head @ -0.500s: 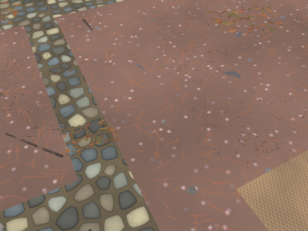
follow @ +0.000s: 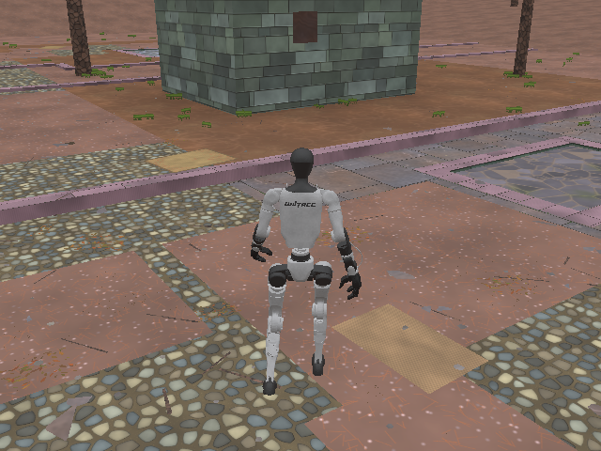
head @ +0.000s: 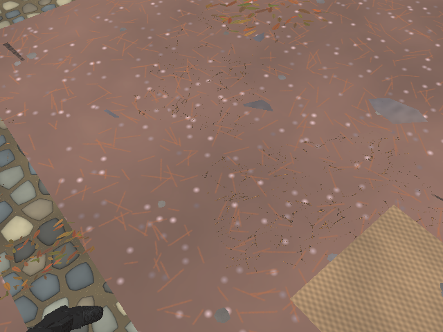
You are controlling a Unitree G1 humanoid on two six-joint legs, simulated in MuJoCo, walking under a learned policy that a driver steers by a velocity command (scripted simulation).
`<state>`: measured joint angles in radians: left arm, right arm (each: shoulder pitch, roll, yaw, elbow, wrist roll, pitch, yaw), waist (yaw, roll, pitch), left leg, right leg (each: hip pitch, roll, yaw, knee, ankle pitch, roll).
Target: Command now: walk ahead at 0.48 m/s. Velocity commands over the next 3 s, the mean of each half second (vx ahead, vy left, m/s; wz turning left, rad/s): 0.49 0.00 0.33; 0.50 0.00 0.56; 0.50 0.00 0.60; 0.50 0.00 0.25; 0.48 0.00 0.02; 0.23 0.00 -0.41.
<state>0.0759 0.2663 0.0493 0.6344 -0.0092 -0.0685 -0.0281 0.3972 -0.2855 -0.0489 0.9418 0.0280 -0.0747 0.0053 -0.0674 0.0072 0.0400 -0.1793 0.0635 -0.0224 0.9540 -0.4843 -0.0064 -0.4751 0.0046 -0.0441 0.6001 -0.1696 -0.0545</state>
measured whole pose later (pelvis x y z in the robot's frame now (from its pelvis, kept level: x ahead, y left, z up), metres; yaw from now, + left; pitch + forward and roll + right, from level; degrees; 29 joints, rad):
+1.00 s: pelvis +0.57 +0.09 +0.00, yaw +31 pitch +3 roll -1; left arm 0.08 0.27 0.05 0.67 0.01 -0.13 -0.02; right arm 0.36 -0.31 -0.08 0.72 0.03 -0.03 -0.01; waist -0.06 0.02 0.00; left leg -0.22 -0.09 -0.21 0.87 -0.53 0.04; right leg -0.46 0.03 0.01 0.56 -0.14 -0.02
